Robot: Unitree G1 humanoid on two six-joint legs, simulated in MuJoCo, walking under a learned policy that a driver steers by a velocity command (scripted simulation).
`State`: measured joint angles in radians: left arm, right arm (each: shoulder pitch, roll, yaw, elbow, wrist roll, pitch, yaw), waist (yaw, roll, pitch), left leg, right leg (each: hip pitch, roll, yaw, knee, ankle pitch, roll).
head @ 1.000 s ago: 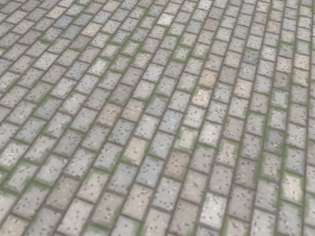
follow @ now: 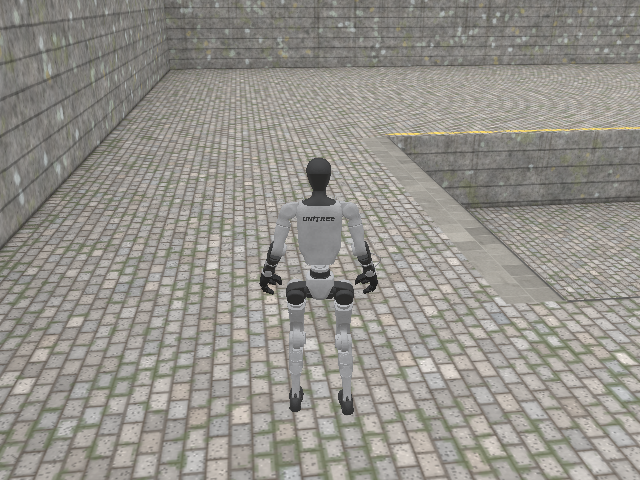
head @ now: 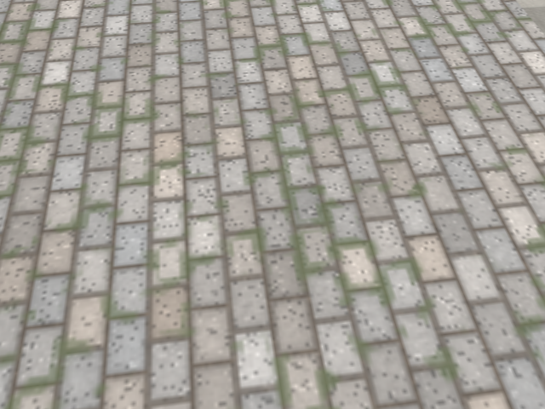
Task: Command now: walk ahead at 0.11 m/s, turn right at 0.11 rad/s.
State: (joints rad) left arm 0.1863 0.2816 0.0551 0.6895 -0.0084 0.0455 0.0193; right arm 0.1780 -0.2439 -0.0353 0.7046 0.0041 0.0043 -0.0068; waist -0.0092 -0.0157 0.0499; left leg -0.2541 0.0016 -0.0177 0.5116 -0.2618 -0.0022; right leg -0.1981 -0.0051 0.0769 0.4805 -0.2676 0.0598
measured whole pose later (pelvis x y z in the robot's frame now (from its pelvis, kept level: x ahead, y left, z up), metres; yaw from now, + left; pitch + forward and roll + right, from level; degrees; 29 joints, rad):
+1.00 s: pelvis +0.40 -0.02 +0.01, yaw +1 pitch +0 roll -2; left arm 0.30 0.27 0.05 0.79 0.00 -0.09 -0.03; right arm 0.22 -0.32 -0.03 0.73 0.01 -0.06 0.00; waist 0.03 0.05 0.04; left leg -0.59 0.11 -0.05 1.08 -0.26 0.00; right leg -0.18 0.08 -0.05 0.32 -0.14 -0.08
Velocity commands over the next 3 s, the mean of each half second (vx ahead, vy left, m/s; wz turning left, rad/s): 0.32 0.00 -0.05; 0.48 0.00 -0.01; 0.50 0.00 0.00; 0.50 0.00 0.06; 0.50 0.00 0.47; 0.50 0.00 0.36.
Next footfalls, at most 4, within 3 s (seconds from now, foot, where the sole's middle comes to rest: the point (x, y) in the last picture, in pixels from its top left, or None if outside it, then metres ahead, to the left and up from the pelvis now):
0.28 left None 0.10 0.12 -0.77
0.78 right None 0.46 -0.10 -0.77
1.30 left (224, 304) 0.75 0.15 -0.77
1.84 right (304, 217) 1.04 -0.09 -0.77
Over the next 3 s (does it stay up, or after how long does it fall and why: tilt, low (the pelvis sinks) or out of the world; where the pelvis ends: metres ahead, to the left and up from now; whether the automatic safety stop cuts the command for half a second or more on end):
stays up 1.52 0.13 0.00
